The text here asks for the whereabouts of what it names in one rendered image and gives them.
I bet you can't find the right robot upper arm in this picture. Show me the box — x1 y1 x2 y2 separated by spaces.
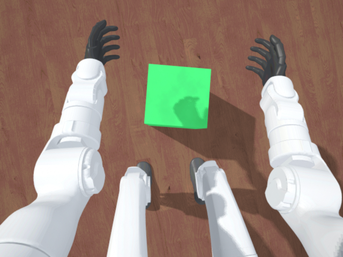
265 164 343 257

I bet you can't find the carton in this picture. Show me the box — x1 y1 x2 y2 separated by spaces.
144 64 211 129

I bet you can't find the robot left hand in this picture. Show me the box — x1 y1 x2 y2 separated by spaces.
84 20 120 65

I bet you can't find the left robot upper arm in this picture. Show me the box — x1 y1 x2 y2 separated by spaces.
0 147 105 257

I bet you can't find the robot left forearm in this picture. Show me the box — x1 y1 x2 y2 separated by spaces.
34 58 107 192

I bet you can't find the robot right forearm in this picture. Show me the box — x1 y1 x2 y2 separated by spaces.
260 75 342 206

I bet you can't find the robot right hand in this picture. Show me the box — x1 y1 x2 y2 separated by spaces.
245 35 287 86

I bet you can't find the robot left shin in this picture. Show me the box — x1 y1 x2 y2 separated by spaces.
120 167 145 185

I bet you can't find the robot left thigh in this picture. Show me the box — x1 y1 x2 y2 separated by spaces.
107 172 151 257

